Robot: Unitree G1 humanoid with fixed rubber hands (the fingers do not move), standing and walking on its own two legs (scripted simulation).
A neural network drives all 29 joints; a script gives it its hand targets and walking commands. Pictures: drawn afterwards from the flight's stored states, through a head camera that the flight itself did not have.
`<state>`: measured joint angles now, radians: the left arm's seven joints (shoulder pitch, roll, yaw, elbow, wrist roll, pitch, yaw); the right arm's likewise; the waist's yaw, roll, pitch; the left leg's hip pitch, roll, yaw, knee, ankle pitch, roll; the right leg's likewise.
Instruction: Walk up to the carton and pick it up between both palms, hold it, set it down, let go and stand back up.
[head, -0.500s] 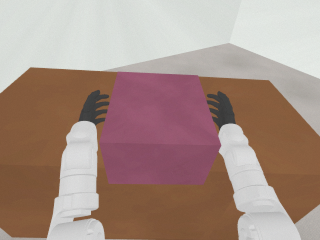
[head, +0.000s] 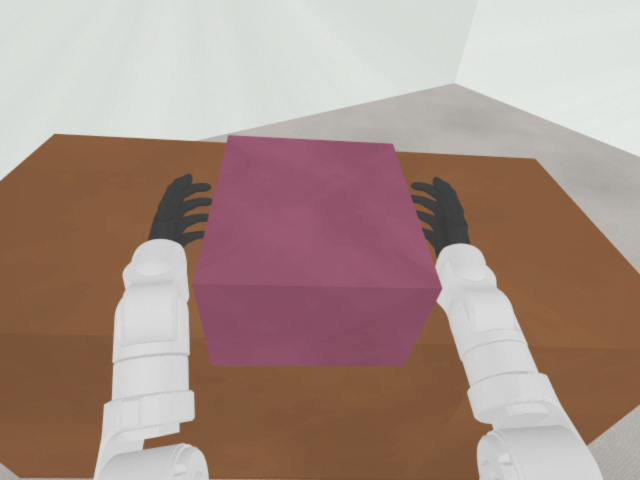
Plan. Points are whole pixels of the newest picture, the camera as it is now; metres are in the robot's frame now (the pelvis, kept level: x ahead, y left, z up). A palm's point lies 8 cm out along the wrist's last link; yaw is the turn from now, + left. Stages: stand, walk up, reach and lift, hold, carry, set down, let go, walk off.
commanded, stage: reach and lift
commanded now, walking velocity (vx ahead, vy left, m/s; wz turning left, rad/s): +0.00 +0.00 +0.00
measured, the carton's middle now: (311, 244) +0.41 -0.01 +0.12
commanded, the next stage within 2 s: hold in 0.02 s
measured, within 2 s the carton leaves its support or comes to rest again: neither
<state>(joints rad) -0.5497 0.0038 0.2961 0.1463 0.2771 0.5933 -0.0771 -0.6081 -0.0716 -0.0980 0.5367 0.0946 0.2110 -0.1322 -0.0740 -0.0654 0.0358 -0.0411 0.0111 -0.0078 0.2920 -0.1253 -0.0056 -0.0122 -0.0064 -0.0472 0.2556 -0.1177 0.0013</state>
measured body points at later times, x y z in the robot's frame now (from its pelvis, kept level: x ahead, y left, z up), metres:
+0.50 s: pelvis +0.01 +0.00 +0.00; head -0.04 +0.03 +0.45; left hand +0.37 +0.18 +0.18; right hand +0.38 -0.16 +0.18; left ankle +0.03 +0.12 -0.75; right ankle +0.02 -0.12 -0.75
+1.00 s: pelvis +0.00 +0.00 +0.00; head -0.05 +0.02 +0.45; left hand +0.36 +0.18 +0.20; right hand +0.37 -0.16 +0.20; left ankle +0.03 +0.12 -0.75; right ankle +0.02 -0.12 -0.75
